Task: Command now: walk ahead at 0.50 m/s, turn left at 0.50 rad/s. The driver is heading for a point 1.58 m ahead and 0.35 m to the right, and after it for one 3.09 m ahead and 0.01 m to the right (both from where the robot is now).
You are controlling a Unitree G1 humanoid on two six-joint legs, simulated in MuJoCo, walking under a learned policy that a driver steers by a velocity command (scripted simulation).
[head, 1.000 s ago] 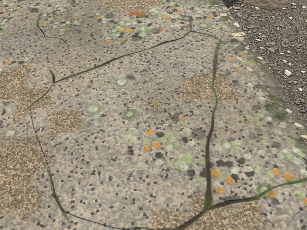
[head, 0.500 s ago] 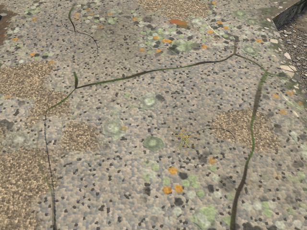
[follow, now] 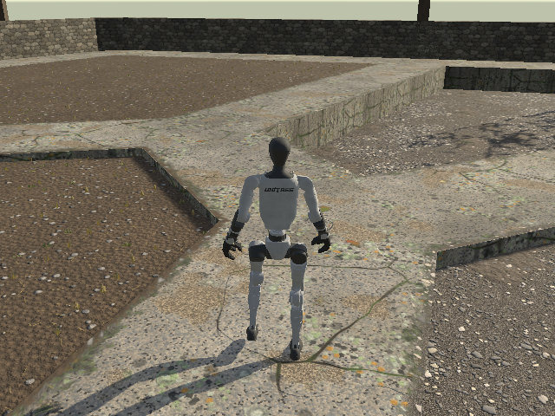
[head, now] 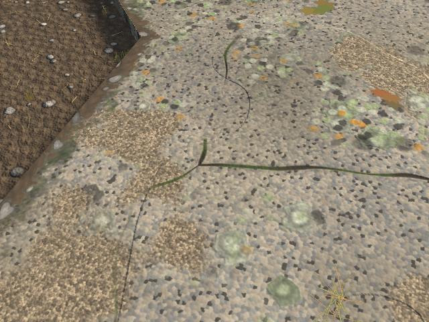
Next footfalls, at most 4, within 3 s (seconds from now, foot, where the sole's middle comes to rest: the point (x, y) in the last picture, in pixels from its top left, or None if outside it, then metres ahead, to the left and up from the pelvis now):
0.26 left None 0.31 0.16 -0.78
0.82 right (266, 285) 0.61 -0.08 -0.78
1.28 left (234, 199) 0.94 0.03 -0.78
1.78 right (330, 184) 1.01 -0.33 -0.78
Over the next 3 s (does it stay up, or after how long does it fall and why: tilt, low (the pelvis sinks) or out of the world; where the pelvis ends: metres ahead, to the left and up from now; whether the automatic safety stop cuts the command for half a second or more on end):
stays up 1.48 -0.42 -0.01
